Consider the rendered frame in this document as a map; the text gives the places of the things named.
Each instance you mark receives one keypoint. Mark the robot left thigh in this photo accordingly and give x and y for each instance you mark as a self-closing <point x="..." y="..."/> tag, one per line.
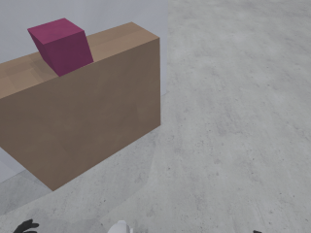
<point x="120" y="228"/>

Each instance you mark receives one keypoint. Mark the carton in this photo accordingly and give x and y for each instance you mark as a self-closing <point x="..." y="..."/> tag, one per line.
<point x="62" y="44"/>

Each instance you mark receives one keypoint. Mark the pedestal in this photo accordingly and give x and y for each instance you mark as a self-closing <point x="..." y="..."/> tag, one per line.
<point x="59" y="127"/>

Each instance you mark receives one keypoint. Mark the robot left hand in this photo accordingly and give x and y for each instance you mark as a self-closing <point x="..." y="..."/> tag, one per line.
<point x="27" y="225"/>

